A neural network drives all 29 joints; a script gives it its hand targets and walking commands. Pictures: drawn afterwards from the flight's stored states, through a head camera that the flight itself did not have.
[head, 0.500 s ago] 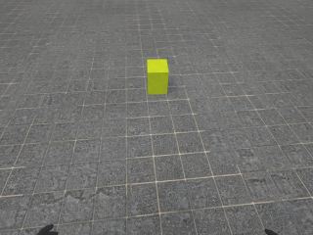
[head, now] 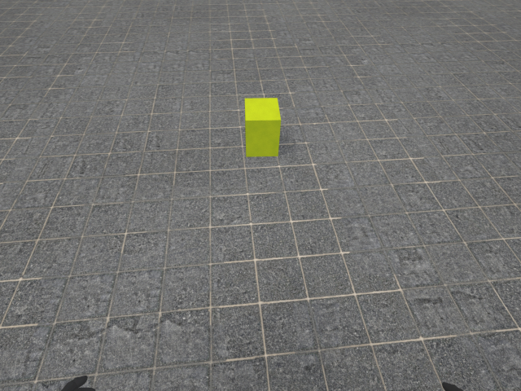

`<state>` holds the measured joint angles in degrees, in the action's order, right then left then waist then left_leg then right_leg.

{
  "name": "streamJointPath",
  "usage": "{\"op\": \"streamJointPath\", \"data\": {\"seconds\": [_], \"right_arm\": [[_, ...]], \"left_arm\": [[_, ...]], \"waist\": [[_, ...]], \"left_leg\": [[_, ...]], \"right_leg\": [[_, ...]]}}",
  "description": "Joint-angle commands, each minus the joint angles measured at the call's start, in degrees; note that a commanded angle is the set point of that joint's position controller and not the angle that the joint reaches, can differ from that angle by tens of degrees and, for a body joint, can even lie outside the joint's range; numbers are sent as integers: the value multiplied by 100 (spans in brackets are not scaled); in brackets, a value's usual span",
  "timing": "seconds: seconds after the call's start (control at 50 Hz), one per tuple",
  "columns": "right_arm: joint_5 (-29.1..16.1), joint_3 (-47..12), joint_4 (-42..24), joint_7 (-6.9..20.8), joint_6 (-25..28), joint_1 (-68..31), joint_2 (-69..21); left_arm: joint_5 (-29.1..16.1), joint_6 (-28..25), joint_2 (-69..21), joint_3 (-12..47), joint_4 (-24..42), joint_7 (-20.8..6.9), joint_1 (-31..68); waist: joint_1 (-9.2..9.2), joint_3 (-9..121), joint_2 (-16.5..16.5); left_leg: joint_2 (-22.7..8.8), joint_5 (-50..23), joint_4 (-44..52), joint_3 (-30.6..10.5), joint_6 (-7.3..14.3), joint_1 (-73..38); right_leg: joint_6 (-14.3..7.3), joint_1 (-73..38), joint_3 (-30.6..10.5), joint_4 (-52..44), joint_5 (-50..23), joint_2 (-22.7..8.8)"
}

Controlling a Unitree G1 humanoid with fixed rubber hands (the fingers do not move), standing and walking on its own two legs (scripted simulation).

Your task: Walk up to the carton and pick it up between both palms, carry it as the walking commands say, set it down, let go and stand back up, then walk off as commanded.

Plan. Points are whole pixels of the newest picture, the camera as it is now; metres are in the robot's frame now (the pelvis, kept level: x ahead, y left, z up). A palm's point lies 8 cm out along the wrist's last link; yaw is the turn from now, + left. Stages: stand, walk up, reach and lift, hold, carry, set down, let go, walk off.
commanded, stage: walk up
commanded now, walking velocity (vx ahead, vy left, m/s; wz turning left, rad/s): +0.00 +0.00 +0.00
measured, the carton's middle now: (261, 127) +1.60 +0.01 -0.65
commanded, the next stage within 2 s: none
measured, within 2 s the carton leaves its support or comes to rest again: neither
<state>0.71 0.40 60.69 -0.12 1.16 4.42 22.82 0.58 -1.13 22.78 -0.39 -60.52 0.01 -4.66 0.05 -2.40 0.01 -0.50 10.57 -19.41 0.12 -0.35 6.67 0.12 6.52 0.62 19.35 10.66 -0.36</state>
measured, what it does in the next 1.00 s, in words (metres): walks ahead: left foot, then right foot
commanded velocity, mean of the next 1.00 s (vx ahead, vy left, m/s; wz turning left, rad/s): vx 0.00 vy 0.00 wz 0.00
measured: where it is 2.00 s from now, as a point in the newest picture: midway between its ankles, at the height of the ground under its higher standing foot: (261, 265)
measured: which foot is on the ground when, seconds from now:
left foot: down 0.00-0.36, up 0.38-0.62, down 0.64-1.00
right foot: down 0.00-0.66, up 0.68-0.98, down 1.00-1.00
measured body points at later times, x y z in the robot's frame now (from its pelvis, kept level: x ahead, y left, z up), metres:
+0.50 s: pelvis +0.08 -0.02 -0.01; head +0.08 -0.03 +0.44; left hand +0.13 +0.34 -0.09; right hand +0.23 -0.35 -0.10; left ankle +0.10 +0.12 -0.71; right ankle +0.00 -0.12 -0.75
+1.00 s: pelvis +0.29 -0.03 -0.02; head +0.29 -0.05 +0.43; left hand +0.43 +0.31 -0.08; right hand +0.35 -0.39 -0.11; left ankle +0.27 +0.10 -0.75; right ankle +0.40 -0.16 -0.74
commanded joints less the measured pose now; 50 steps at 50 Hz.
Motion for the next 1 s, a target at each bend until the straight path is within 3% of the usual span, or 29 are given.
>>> {"op": "streamJointPath", "data": {"seconds": [0.0,0.12,0.14,0.16,0.2,0.26,0.28,0.32,0.34,0.36,0.38,0.4,0.42,0.48,0.54,0.58,0.6,0.62,0.64,0.66,0.68,0.7,0.74,0.76,0.78,0.82,0.92,0.96,0.98], "right_arm": [[-2,175,-246,-26,51,-226,999],[-2,180,-248,-28,47,-223,1002],[201,517,-636,159,167,252,1633],[200,548,-709,243,196,244,1607],[199,596,-1014,313,251,236,1471],[180,757,-1228,374,320,413,1736],[171,773,-1329,409,295,351,1763],[146,694,-1553,460,213,13,1567],[133,598,-1764,465,205,-314,1266],[100,496,-2036,443,246,-575,938],[80,499,-2052,368,268,-749,1229],[24,515,-1952,350,326,-400,1353],[-3,536,-1889,370,349,-137,1387],[49,518,-2026,515,277,-200,1297],[60,503,-2271,621,205,-502,1058],[54,621,-2186,603,182,77,1114],[89,693,-2104,570,190,541,1210],[170,796,-1973,509,215,1211,1390],[309,932,-1888,429,245,2007,1757],[188,1016,-2021,355,312,2207,2282],[-134,1015,-2133,318,346,1591,2188],[-188,898,-2227,304,368,1145,1999],[-109,771,-2398,319,427,666,1649],[-44,742,-2426,344,447,594,1604],[28,741,-2416,379,472,712,1666],[76,759,-2381,431,519,878,1770],[35,747,-2317,477,451,654,1849],[51,667,-2252,470,387,740,1679],[94,582,-2236,459,370,872,1468]], "left_arm": [[-3,-51,997,-175,245,26,221],[-3,-48,999,-178,245,29,218],[91,-159,1655,-549,667,-179,-168],[118,-189,1642,-566,739,-271,-166],[119,-245,1370,-559,1091,-363,-72],[148,-325,1240,-592,1213,-408,-199],[150,-345,1238,-610,1215,-430,-286],[139,-407,1361,-685,1111,-441,-787],[177,-466,1641,-779,979,-399,-1457],[218,-558,2214,-913,961,-338,-2014],[106,-595,2240,-888,1151,-286,-1998],[30,-623,2042,-845,1313,-231,-1808],[4,-623,1892,-815,1415,-190,-1556],[7,-578,1723,-754,1646,-200,-1419],[-3,-506,1756,-724,1791,-242,-1557],[-54,-485,1791,-694,1941,-229,-1439],[-82,-469,1741,-653,2001,-206,-1421],[-102,-455,1576,-578,2058,-193,-1520],[-129,-471,1331,-452,2246,-160,-1559],[-119,-501,1099,-395,2479,-162,-1753],[-69,-478,1643,-457,2300,-133,-1704],[-83,-496,1720,-492,2222,-188,-1726],[-58,-480,1681,-551,2026,-281,-1978],[-44,-448,1621,-572,1917,-346,-2076],[-17,-427,1504,-579,1924,-417,-1973],[46,-415,1434,-636,1993,-501,-1617],[51,-470,1367,-741,1883,-558,-1421],[57,-507,1444,-798,1798,-495,-1631],[61,-535,1556,-866,1678,-420,-2052]], "waist": [[-1,341,5],[-1,347,4],[-55,969,141],[-53,530,165],[-58,-163,316],[-27,-40,921],[29,-77,963],[362,-251,510],[701,-352,-335],[940,-528,-1643],[871,-728,-465],[617,-480,79],[381,-282,79],[283,-156,-583],[305,-150,-855],[4,55,-747],[-229,239,-534],[-531,596,-57],[-928,985,707],[-845,1410,1423],[-610,986,55],[-315,384,14],[12,-87,393],[63,-73,646],[22,-57,870],[-96,-71,971],[61,54,931],[242,102,430],[447,221,-166]], "left_leg": [[-686,-686,296,-539,195,-36],[-692,-741,306,-533,195,-63],[-601,2332,-115,-522,656,-84],[-796,3174,-160,-994,836,459],[-1062,2965,-36,-1472,951,785],[-1509,3447,454,-1991,1258,132],[-1608,3587,506,-2015,1356,266],[-1200,3345,-116,-1403,1126,1265],[-602,2690,-1514,-650,771,2519],[239,2051,-3428,35,388,4394],[-65,1797,-3998,-868,305,4946],[-252,1313,-4004,-1060,261,4636],[-381,967,-3815,-964,205,4283],[-264,624,-2695,-30,58,3084],[-90,115,-1627,426,176,1738],[51,-131,-1494,509,268,648],[115,-114,-1304,513,365,0],[228,190,-1215,494,527,-912],[-531,1141,-936,-625,830,-1849],[-2456,2684,136,-3881,1591,-2195],[-2582,3361,551,-3919,1835,-1093],[-2377,3159,708,-3286,1723,-339],[-1813,2421,831,-1890,1415,689],[-1600,2029,825,-1335,1317,1145],[-1494,2003,838,-1088,1380,1366],[-1488,2213,873,-1004,1456,1526],[-1246,2747,519,-648,1150,1881],[-1077,2919,-268,-442,1013,2268],[-891,2872,-1198,-266,915,2705]], "right_leg": [[-167,-26,-555,-306,-677,-703],[-163,-50,-550,-313,-729,-708],[-433,29,-519,184,1930,-467],[-604,505,-800,538,2793,-577],[-629,1345,-769,997,2333,-544],[-360,1898,102,1669,1643,-142],[-285,1756,233,1476,1634,-159],[-308,552,301,566,1640,-17],[-610,-578,-771,-130,2383,-423],[-1213,-1684,-3346,-1120,2730,-1889],[-1518,-1770,-3594,-972,1244,-2406],[-1516,-1856,-2914,-625,-46,-2217],[-1369,-1785,-2147,-436,-840,-1869],[-998,-1019,-651,-474,-2240,-1197],[-892,-17,-260,-516,-1634,-1047],[-939,537,-272,-87,-1852,-1120],[-887,789,-121,558,-2029,-1034],[-773,1220,127,1829,-2172,-768],[-585,2220,279,3700,-1478,-391],[-335,3431,-67,5334,1775,416],[-343,3254,-975,5612,1479,82],[-285,3270,-816,5459,1177,-208],[-149,2831,-612,4339,1006,-631],[-61,2387,-466,3768,1004,-669],[-29,2143,-217,3314,1022,-666],[-15,2008,49,2696,866,-607],[-22,1038,457,1702,83,-303],[-124,252,486,1342,351,-120],[-240,-490,295,1169,785,-92]]}}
